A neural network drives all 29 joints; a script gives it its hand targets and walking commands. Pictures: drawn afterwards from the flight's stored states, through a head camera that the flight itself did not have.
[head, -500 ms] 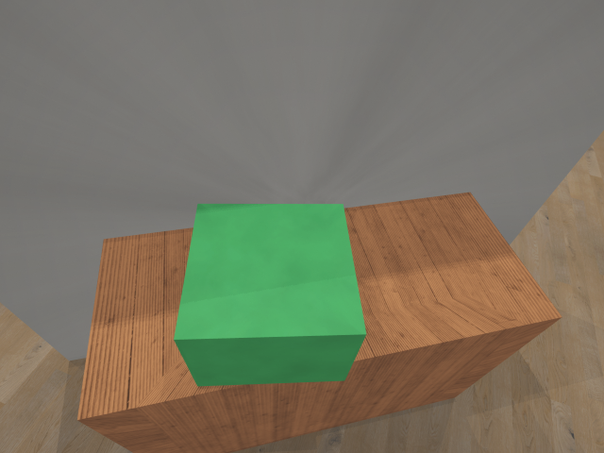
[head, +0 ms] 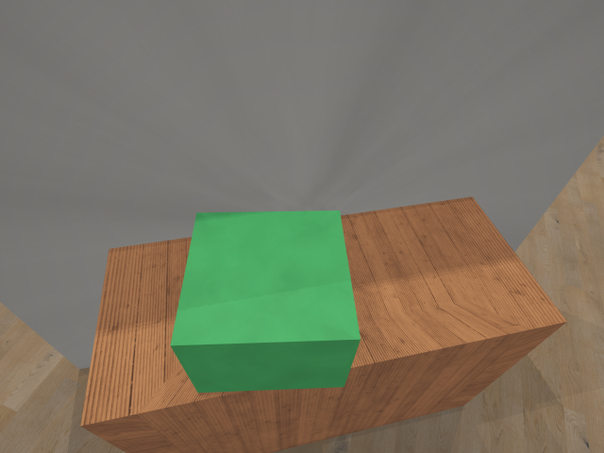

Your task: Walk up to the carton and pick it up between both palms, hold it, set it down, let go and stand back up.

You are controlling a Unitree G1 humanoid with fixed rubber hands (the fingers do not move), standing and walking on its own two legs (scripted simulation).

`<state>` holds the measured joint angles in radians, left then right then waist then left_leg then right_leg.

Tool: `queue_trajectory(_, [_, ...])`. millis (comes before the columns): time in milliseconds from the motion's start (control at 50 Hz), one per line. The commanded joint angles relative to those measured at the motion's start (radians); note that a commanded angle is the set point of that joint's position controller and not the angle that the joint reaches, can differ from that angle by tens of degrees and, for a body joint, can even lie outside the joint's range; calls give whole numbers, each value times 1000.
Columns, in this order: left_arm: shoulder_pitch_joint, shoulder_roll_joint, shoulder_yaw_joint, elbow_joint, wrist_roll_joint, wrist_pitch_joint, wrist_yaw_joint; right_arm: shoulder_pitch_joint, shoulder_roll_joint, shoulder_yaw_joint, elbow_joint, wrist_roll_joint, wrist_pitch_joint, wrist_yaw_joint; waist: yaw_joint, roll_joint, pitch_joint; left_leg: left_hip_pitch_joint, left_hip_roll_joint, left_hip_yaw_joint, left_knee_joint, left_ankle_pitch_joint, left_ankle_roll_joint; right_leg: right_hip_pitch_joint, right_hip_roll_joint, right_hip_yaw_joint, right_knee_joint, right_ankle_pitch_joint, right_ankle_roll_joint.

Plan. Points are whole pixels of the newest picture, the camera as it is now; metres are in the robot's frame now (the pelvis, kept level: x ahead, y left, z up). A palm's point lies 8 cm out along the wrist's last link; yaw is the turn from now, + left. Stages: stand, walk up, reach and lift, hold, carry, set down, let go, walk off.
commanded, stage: walk up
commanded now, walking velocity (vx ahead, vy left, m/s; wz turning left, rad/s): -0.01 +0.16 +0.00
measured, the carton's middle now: (270, 299) +0.40 +0.05 -0.10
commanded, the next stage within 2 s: stand in 0.78 s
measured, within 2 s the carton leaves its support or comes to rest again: neither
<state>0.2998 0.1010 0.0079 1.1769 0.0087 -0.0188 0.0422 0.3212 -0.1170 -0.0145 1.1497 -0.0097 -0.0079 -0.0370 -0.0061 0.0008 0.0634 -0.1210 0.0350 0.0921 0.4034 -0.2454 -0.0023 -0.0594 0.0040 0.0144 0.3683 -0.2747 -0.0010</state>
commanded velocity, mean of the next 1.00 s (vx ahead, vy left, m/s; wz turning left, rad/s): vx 0.00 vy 0.02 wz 0.00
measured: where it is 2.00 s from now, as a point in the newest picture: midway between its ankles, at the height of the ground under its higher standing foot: outside the picture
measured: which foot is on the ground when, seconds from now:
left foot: down 0.00-0.00, up 0.02-0.26, down 0.28-1.00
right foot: down 0.00-0.30, up 0.32-0.56, down 0.58-1.00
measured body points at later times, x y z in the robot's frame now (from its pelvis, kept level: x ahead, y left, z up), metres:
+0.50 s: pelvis -0.01 +0.09 +0.00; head +0.02 +0.12 +0.45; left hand -0.04 +0.31 -0.17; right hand +0.03 -0.13 -0.15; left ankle +0.01 +0.20 -0.74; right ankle -0.05 -0.06 -0.71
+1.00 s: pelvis -0.01 +0.08 +0.00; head +0.01 +0.09 +0.45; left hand -0.03 +0.28 -0.17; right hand -0.05 -0.12 -0.16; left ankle +0.01 +0.20 -0.74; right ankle -0.03 -0.03 -0.74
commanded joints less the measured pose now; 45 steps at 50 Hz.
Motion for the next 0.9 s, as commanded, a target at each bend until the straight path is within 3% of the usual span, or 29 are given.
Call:
queue_trajectory(0, [225,279,71,-37,40,1,45,-14,-175,-67,-64,-15,56,-11,125,-79,64,-418,8,-4,476,-304,-42,67,-512,421,-25,759,-238])
queue_trajectory(20, [222,268,74,-45,38,-1,48,-22,-139,-64,-84,-15,63,-8,109,-101,36,-395,26,-49,593,-314,-42,-6,-539,400,-32,781,-279])
queue_trajectory(40, [184,253,80,-62,36,-3,49,-35,-104,-58,-99,-16,63,-3,99,-129,21,-361,33,-79,651,-294,-41,-70,-500,341,-49,705,-277])
queue_trajectory(80, [108,209,77,-90,38,-3,48,-67,-106,-66,-121,-19,62,8,65,-175,26,-354,38,-128,698,-200,-43,-127,-384,236,-57,555,-194])
queue_trajectory(120, [70,189,74,-108,35,0,44,-72,-129,-78,-141,-22,61,15,47,-217,25,-384,29,-128,671,-144,-53,-118,-328,178,-38,521,-143])
queue_trajectory(140, [3,43,21,-68,-4,0,40,-9,-12,-36,-138,3,40,35,-56,-355,-24,-177,37,-128,354,-149,-12,-203,-104,-9,-37,346,-88])
queue_trajectory(180, [30,92,35,-66,9,6,33,-57,-67,-49,-144,15,24,26,-7,-350,5,-174,-57,9,172,-85,-28,-129,-70,-13,-1,293,-83])
queue_trajectory(200, [42,144,48,-67,28,10,28,12,-104,-44,-105,9,21,14,-7,-366,9,-107,-60,39,78,-56,-39,-125,-112,21,39,333,-83])
queue_trajectory(220, [84,179,55,-58,22,13,17,66,-127,-43,-86,2,16,3,-17,-280,5,-8,-67,55,-36,77,-38,-191,-125,54,81,328,-73])
queue_trajectory(240, [132,148,47,-45,20,15,11,118,-157,-55,-67,-3,4,2,-26,-74,1,118,11,-39,-75,197,-28,-281,-116,69,158,190,-38])
queue_trajectory(260, [161,80,26,-46,11,17,5,161,-205,-59,-62,-9,-8,6,-31,188,-47,163,190,-210,-109,308,-20,-352,-58,6,245,-144,9])
queue_trajectory(280, [177,80,28,-57,-4,35,10,115,-232,-55,-75,-6,-3,8,-2,307,-52,-9,322,-367,-167,263,60,-276,-35,-11,323,-332,17])
queue_trajectory(300, [130,109,39,-78,-2,57,12,31,-231,-50,-100,-5,2,11,5,361,25,-219,312,-443,-232,71,111,-187,-62,30,373,-298,20])
queue_trajectory(320, [91,109,35,-80,1,65,5,-44,-164,-25,-115,-4,0,15,11,341,114,-260,257,-394,-247,65,103,-184,-65,38,384,-272,17])
queue_trajectory(340, [107,100,31,-63,-4,64,-6,-86,-139,-11,-131,-6,-9,12,40,240,108,-197,223,-287,-240,70,91,-238,-70,26,422,-237,11])
queue_trajectory(360, [143,79,25,-41,-2,60,-14,-112,-154,-13,-154,-5,-13,8,59,240,81,-131,198,-219,-216,130,88,-266,-68,23,435,-205,7])
queue_trajectory(380, [162,64,13,-29,-2,56,-17,-108,-153,-10,-154,-3,-15,5,56,241,52,-119,192,-197,-181,198,96,-245,-69,15,420,-190,9])
queue_trajectory(440, [123,79,18,-40,3,39,-7,-36,-114,0,-117,-9,-21,6,29,116,-38,3,175,-201,-123,343,129,-216,-46,-20,301,-176,6])
queue_trajectory(480, [98,67,15,-41,-3,32,-3,-30,-116,0,-113,-3,-20,2,19,129,-60,21,166,-193,-96,380,142,-168,-37,-36,193,-151,10])
queue_trajectory(520, [109,53,7,-33,-8,28,1,-35,-121,-5,-90,4,-15,2,40,138,-53,-28,150,-192,-67,373,131,-77,-48,-30,24,1,8])
queue_trajectory(540, [127,70,6,-31,-2,18,2,-51,-121,-1,-94,3,-14,4,44,92,-60,-29,134,-174,-40,398,108,-38,-69,-8,-51,159,8])
queue_trajectory(580, [127,105,-1,-14,2,5,1,-10,-93,2,-85,19,-12,11,3,2,-69,-68,76,-130,-34,207,70,-4,-151,81,-49,300,-11])
queue_trajectory(620, [55,99,1,-11,-7,12,-9,22,-62,10,-55,10,2,7,-17,-146,23,18,64,-118,-71,34,59,-202,-135,82,-92,31,-33])
queue_trajectory(660, [34,70,-9,-27,-3,10,-8,25,-97,-2,-38,11,6,8,-19,-116,69,-45,72,-137,-82,46,53,-180,-100,61,-105,27,-23])
queue_trajectory(720, [81,59,-11,-7,-2,-4,-3,28,-94,3,-30,5,-6,11,-7,-69,67,-74,71,-130,-76,128,54,-111,-112,60,-83,153,-30])
queue_trajectory(760, [92,73,-7,-6,-5,-6,-4,27,-80,3,-28,9,-8,8,-2,-22,52,-57,67,-122,-89,109,48,-110,-108,60,-100,99,-28])
queue_trajectory(820, [66,76,-7,-6,-4,-7,-5,41,-67,6,-11,5,-10,5,-6,-50,62,-65,61,-112,-90,132,42,-90,-114,47,-94,143,-23])
queue_trajectory(860, [82,70,-8,-1,-3,-10,-6,46,-89,-2,2,4,-11,2,-1,2,38,-41,62,-111,-85,129,37,-81,-115,52,-90,140,-30])
queue_trajectory(880, [90,80,-5,-2,-2,-11,-7,50,-73,-1,3,4,-12,1,6,-28,26,-22,67,-108,-99,131,35,-92,-112,48,-93,135,-33])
